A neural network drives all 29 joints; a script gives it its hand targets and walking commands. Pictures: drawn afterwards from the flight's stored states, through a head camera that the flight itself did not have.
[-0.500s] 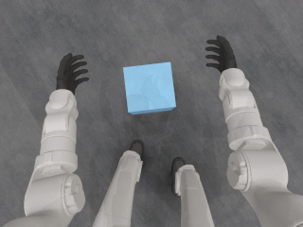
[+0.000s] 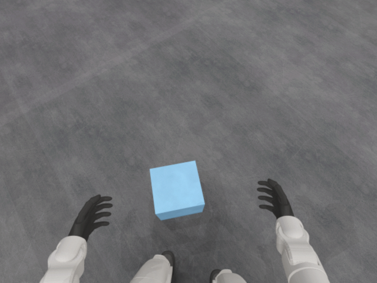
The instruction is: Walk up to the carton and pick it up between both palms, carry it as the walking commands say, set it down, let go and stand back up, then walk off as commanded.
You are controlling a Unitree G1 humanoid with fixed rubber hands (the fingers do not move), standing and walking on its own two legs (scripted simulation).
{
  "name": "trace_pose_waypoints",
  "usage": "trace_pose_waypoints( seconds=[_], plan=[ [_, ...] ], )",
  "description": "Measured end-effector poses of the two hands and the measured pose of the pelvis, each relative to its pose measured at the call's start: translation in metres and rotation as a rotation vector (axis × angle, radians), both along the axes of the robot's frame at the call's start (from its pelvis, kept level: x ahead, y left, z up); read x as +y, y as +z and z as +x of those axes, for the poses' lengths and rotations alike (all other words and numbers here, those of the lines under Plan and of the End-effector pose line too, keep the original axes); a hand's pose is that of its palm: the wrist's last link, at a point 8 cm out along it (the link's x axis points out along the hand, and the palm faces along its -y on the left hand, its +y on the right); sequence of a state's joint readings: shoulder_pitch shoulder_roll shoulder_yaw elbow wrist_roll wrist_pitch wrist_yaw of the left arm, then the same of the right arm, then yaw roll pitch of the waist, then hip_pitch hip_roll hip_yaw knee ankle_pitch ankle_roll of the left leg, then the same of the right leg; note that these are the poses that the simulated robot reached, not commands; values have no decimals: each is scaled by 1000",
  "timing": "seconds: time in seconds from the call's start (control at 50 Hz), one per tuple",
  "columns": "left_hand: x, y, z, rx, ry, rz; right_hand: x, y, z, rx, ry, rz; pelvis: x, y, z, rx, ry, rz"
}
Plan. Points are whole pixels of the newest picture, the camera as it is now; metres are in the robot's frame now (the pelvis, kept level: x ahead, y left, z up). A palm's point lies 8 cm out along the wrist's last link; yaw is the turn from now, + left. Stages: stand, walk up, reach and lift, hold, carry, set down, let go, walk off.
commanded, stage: let go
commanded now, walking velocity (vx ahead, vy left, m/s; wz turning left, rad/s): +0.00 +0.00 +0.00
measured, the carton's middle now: (177, 191) +0.43 +0.09 -0.65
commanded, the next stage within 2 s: stand in 0.74 s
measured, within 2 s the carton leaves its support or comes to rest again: neither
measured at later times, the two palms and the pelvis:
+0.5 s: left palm (88, 240) +0.18 +0.22 -0.05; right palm (325, 250) +0.19 -0.25 -0.05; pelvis +0.03 -0.02 +0.02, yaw +2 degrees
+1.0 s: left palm (57, 258) +0.15 +0.29 -0.08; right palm (348, 280) +0.15 -0.29 -0.06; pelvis +0.02 +0.00 +0.01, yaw +0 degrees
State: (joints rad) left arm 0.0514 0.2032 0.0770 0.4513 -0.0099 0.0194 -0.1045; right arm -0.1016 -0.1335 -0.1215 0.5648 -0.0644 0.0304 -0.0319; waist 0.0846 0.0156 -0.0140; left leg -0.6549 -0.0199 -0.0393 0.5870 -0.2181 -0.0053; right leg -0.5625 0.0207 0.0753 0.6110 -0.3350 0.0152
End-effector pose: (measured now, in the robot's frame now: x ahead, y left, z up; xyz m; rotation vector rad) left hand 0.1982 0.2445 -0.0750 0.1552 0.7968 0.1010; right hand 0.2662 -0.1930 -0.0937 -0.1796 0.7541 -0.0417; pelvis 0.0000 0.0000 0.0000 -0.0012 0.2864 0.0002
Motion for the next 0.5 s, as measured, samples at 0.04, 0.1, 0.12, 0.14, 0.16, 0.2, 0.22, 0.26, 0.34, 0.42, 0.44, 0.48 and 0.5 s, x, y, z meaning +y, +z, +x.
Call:
trace_pose_waypoints(
  seconds=[0.04, 0.1, 0.12, 0.14, 0.16, 0.2, 0.22, 0.26, 0.34, 0.42, 0.44, 0.48, 0.5],
  plan=[
    [-7, 5, -8, 4, -5, 0, -10, 5, -12, 8, -7, -1, -4, 4, 4, -40, 4, 3],
    [-17, 11, -17, 5, -6, 0, -25, 13, -28, 13, -13, -6, -11, 9, 10, -98, 10, 8],
    [-20, 13, -19, 4, -4, -1, -29, 17, -32, 14, -13, -9, -13, 10, 12, -116, 12, 10],
    [-22, 15, -21, 4, -3, -2, -34, 20, -36, 14, -13, -11, -16, 11, 14, -133, 13, 12],
    [-25, 16, -23, 3, -1, -3, -38, 23, -40, 14, -13, -13, -18, 13, 15, -149, 15, 13],
    [-29, 19, -25, 0, 1, -4, -46, 28, -47, 16, -13, -17, -22, 14, 19, -180, 18, 17],
    [-31, 20, -25, -2, 2, -5, -49, 30, -50, 17, -13, -18, -23, 15, 20, -194, 20, 18],
    [-34, 22, -25, -7, 0, -5, -54, 35, -55, 18, -11, -21, -26, 16, 23, -222, 23, 21],
    [-36, 26, -21, -15, -10, 0, -60, 42, -63, 20, -6, -26, -29, 17, 26, -271, 27, 24],
    [-35, 27, -17, -12, -19, 6, -61, 46, -68, 25, -4, -28, -28, 17, 29, -308, 27, 25],
    [-34, 28, -17, -10, -20, 8, -61, 46, -69, 26, -4, -28, -27, 17, 29, -314, 26, 25],
    [-31, 28, -15, -4, -20, 17, -59, 46, -71, 29, -9, -25, -25, 17, 29, -322, 25, 25],
    [-29, 28, -14, -1, -20, 23, -58, 45, -71, 30, -12, -23, -24, 17, 29, -325, 25, 25]
  ],
)
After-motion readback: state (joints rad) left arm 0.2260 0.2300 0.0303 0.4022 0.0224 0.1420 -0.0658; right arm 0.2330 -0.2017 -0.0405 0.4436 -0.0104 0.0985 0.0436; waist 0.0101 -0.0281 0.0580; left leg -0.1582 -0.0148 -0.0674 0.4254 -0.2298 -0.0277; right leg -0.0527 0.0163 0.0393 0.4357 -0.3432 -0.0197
